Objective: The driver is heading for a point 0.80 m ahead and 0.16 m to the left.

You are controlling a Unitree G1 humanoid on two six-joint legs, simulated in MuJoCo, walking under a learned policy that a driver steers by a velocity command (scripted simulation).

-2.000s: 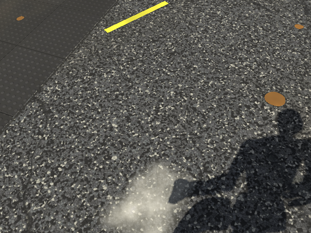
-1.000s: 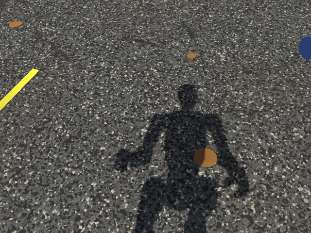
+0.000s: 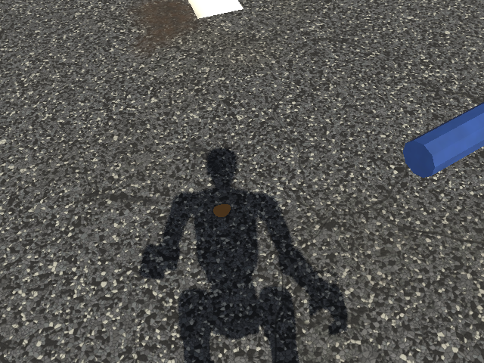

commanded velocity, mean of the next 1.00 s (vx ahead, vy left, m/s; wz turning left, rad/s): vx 0.50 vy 0.00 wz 0.04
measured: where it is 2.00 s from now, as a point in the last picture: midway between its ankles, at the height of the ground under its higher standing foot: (242, 248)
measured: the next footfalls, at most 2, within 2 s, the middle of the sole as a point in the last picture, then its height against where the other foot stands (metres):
left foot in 0.40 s outside the picture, level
right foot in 0.92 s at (291, 293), level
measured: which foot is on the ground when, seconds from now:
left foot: up 0.00-0.38, down 0.40-0.94, up 0.96-1.00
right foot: down 0.00-0.42, up 0.44-0.90, down 0.92-1.00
